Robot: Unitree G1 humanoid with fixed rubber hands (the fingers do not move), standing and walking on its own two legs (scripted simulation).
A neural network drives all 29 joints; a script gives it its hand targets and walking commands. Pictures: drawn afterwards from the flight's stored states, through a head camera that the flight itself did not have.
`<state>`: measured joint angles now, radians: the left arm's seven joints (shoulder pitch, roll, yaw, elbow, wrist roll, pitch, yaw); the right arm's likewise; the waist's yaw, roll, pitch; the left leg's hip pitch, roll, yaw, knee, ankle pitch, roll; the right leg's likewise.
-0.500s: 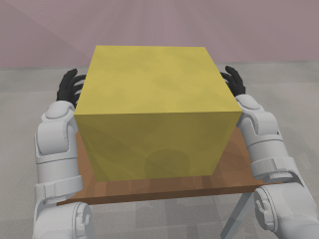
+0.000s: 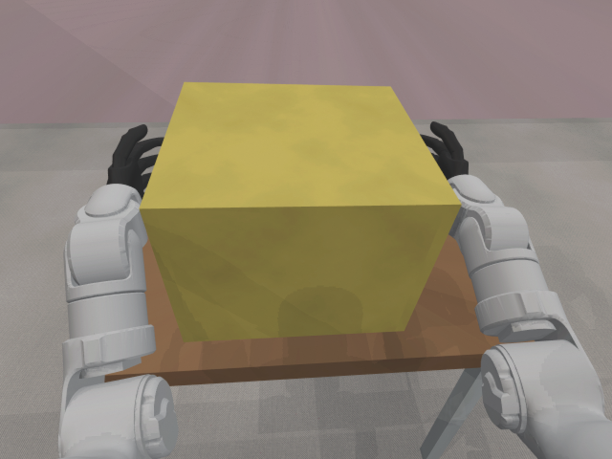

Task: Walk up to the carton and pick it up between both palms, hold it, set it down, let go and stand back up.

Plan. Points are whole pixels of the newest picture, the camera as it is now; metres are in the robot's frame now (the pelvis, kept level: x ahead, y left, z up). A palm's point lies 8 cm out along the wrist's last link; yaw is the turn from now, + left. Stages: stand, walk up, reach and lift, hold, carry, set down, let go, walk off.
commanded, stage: hold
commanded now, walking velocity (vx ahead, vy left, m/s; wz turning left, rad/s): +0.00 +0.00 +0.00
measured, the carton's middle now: (293, 206) +0.40 +0.01 +0.17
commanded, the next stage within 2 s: none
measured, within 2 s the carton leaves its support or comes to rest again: neither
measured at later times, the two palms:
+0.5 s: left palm (126, 194) +0.36 +0.20 +0.23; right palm (446, 178) +0.37 -0.19 +0.23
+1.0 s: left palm (128, 193) +0.35 +0.20 +0.23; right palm (449, 179) +0.37 -0.19 +0.23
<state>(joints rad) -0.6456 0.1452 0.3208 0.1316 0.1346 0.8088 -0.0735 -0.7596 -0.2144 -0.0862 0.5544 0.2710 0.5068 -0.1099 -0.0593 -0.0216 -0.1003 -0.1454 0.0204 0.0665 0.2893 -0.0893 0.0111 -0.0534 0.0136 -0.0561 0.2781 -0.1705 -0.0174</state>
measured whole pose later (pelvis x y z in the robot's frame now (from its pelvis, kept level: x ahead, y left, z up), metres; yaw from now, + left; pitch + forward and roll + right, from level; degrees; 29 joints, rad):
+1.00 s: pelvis +0.00 +0.00 +0.00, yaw -1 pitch -4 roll +0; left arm -0.62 0.13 0.33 0.09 0.13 0.82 -0.07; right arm -0.75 -0.22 -0.07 0.53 0.29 0.52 -0.11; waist -0.05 -0.03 -0.10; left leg -0.13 0.02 0.08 0.29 -0.10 0.01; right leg -0.04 0.02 -0.04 0.27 -0.17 -0.02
